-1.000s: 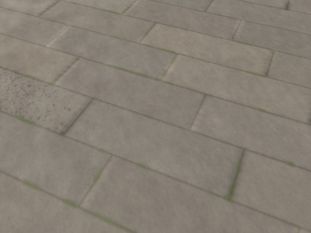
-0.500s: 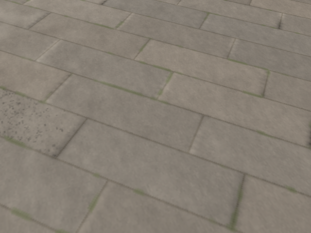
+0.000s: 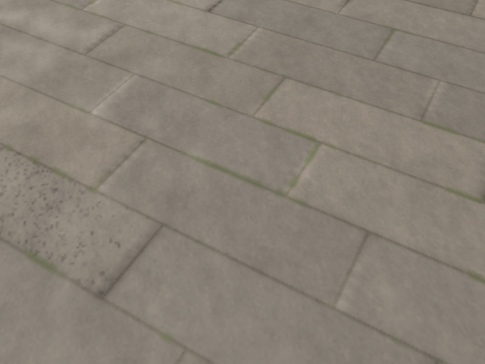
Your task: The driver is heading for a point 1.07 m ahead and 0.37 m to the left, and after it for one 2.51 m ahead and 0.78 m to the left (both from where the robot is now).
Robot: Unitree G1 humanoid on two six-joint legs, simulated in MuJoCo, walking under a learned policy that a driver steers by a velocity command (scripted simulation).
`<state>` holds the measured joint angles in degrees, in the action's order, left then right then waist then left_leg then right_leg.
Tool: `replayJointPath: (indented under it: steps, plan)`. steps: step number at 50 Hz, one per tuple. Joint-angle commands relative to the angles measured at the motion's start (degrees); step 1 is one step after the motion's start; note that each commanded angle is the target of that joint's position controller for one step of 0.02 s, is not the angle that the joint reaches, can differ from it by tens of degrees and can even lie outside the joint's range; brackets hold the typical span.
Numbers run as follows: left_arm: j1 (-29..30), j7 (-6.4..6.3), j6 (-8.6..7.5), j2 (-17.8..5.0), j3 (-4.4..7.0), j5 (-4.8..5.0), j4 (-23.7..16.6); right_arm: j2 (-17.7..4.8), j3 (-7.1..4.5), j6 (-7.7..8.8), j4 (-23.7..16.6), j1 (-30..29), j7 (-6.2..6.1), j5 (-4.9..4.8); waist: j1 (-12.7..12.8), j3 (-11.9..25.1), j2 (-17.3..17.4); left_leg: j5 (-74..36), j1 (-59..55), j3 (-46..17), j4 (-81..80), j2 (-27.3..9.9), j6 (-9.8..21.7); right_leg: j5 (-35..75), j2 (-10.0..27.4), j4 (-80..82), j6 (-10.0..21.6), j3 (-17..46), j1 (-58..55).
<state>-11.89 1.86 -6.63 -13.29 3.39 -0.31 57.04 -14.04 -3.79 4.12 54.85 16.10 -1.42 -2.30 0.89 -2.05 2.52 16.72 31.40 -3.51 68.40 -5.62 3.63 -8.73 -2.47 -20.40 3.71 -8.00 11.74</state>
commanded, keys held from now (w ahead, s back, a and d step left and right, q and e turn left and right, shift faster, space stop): w+q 0.96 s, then w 0.04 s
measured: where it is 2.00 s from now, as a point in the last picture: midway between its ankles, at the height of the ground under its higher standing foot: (125, 221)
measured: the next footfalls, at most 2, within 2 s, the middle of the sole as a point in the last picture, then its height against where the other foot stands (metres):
left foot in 0.34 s outside the picture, level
right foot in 0.84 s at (235, 293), level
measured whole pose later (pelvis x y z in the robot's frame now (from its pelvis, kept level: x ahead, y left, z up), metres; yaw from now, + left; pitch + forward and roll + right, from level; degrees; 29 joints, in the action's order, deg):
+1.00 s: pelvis +0.58 +0.13 -0.01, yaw +34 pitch +2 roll -2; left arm -10.2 0.8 -6.3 -14.6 3.7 -0.5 45.5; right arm -16.9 -4.3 1.8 41.2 17.5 -0.7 -1.4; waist 0.2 -0.8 2.6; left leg 21.7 28.3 -4.2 68.8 -0.7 1.7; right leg -10.3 -1.4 -25.8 1.5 -3.3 17.4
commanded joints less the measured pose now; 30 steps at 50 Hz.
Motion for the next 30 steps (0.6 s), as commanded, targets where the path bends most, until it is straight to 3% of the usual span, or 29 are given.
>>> replayJointPath:
  steps: [1, 4, 7, 10, 12, 15, 16, 17, 18, 19, 20, 21, 22, 23, 24, 27, 30]
  plan:
    - [2.3, -0.64, -1.41, -5.5, 0.9, -0.42, -2.0, -1.5, -0.98, -1.53, -2.0, 5.1, -0.4, 0.45, -2.9, -1.5, -6.5, -5.9, 3.5, -3.3, -1.8, -3.7, -0.3, 4.3, 16.5, 15.4, 7.9, 9.6, 3.4]
    - [0.2, -1.94, -1.08, -6.8, 1.14, -0.72, -1.5, -2.3, -1.28, -0.93, -4.5, -0.8, 0.41, 0.93, -1.9, -2.3, -5.0, -15.2, 8.8, -3.5, -11.1, -3.1, -1.2, 8.3, 16.0, 15.5, 7.4, 5.3, -0.5]
    - [-2.0, -2.87, -0.63, -8.4, 1.3, -0.35, -1.7, -1.2, -0.56, -0.3, -7.0, -7.7, 1.86, 1.18, 0.4, -2.9, -3.9, -21.8, 7.9, 1.1, -22.0, -2.2, -1.4, 10.6, 15.6, 15.4, 6.1, 0.8, -3.4]
    - [-6.5, -3.28, 0.43, -9.6, 1.63, 0.41, -0.8, -0.5, 0.15, -0.29, -10.2, -14.1, 3.21, 1.2, 2.9, -4.5, -2.8, -20.7, 10.8, 3.8, -28.0, -1.6, -0.7, 12.5, 17.6, 13.2, 5.8, -1.0, -10.9]
    - [-8.2, -3.28, 1.48, -10.2, 1.97, 0.89, -0.6, -0.7, 0.24, -0.4, -12.4, -16.5, 4.07, 1.05, 3.3, -4.8, -3.2, -16.3, 12.1, 5.5, -30.4, -0.7, 0.3, 16.8, 19.1, 10.2, 5.3, -2.0, -16.2]
    - [-6.1, -3.57, 2.82, -12.5, 2.7, 1.15, -2.0, -3.7, -1.05, -0.71, -14.1, -13.3, 5.01, 0.8, -0.4, -0.4, -6.8, -7.7, 2.8, 10.3, -31.3, 4.3, 3.2, 42.5, 19.7, -0.4, 3.2, -4.7, -19.0]
    - [-5.0, -3.73, 3.34, -13.1, 2.86, 1.13, -2.6, -6.0, -2.23, -0.82, -13.2, -7.5, 5.1, 0.61, -3.9, 3.1, -7.6, -6.0, -5.1, 11.6, -31.7, 7.0, 4.7, 50.2, 19.0, -9.3, 2.4, -5.6, -18.0]
    - [-3.9, -3.79, 3.57, -12.9, 2.62, 1.29, -3.3, -9.5, -4.2, -0.88, -11.1, 1.8, 4.58, 0.47, -9.0, 8.2, -6.5, -9.5, -19.1, 11.1, -35.7, 9.5, 7.0, 48.1, 16.7, -22.1, 0.3, -6.6, -12.6]
    - [-5.0, -3.64, 2.96, -10.6, 1.71, 0.12, -4.9, -15.6, -6.23, -1.5, -9.7, 9.6, 3.06, 0.57, -10.9, 13.9, 2.1, -9.0, -36.4, -4.8, -37.3, 0.0, 10.8, 25.7, 13.6, -41.2, -2.4, -6.9, 2.7]
    - [-8.8, -2.61, 0.73, -2.9, -0.54, -0.14, -8.0, -19.3, -6.38, -0.97, -11.4, 6.3, 3.03, 0.86, -3.9, 20.1, 13.6, -0.5, -52.6, -40.9, -47.6, -13.6, 22.5, -22.7, -0.4, -61.4, -5.5, 2.5, 26.2]
    - [-2.3, -1.6, -1.98, -8.4, 0.49, 2.06, -9.4, -14.2, -4.76, -0.5, -11.7, 8.6, 3.35, 1.72, -7.9, 22.7, 6.3, -0.6, -54.3, -43.3, -52.4, -14.0, 20.7, -22.4, 1.8, -64.1, -3.5, 14.0, 32.2]
    - [1.5, -1.25, -2.96, -9.2, 0.72, 3.59, -10.8, -10.9, -3.92, 0.06, -11.6, 6.7, 3.25, 2.05, -7.4, 15.6, 4.5, -5.0, -49.3, -33.5, -51.5, -12.0, 17.8, -18.2, 4.4, -61.9, -1.8, 13.6, 35.4]
    - [1.9, -1.6, -3.19, -8.5, 0.62, 2.72, -10.5, -9.1, -3.38, 0.52, -12.3, 2.4, 3.37, 1.69, -4.4, 10.0, -2.2, -12.1, -39.6, -25.5, -51.5, -9.2, 15.7, -13.8, 7.2, -55.9, -1.5, 13.4, 33.1]
    - [1.8, -2.05, -2.65, -9.3, 1.31, 1.35, -9.9, -7.2, -2.77, 0.71, -13.3, -1.5, 3.26, 1.72, -2.3, 8.0, -3.2, -17.4, -32.3, -20.1, -51.9, -7.0, 14.0, -11.7, 9.1, -50.5, -1.7, 13.1, 28.8]
    - [0.5, -2.0, -1.69, -9.5, 1.66, 1.0, -9.8, -6.5, -2.36, 0.73, -14.3, -3.4, 3.06, 2.15, -0.5, 6.8, -2.6, -20.2, -27.4, -17.8, -53.3, -5.7, 13.6, -10.4, 10.1, -48.3, -2.2, 13.4, 25.0]
    - [1.3, -2.19, 0.28, -7.5, 1.61, -0.28, -11.1, -8.8, -2.81, 1.02, -14.4, -2.0, 2.14, 1.6, 0.6, 4.9, -2.4, -25.6, -21.1, -14.0, -55.6, -4.0, 14.2, -6.7, 9.6, -40.2, -5.2, 11.9, 23.1]
    - [8.5, -2.42, 0.55, -6.3, 1.13, -0.55, -13.7, -10.2, -3.2, 0.65, -14.2, 0.5, 0.93, 1.28, -1.4, 2.7, -0.8, -23.4, -18.9, -10.8, -55.9, -1.3, 12.2, 3.7, 7.6, -26.9, -7.0, 11.0, 24.2]
Velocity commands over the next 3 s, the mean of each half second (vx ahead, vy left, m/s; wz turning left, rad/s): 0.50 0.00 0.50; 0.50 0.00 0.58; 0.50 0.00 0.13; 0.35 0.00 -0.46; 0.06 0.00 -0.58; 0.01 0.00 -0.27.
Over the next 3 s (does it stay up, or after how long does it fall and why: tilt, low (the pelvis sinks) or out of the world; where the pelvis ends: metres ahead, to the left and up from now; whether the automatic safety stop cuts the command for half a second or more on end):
stays up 1.03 0.45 0.00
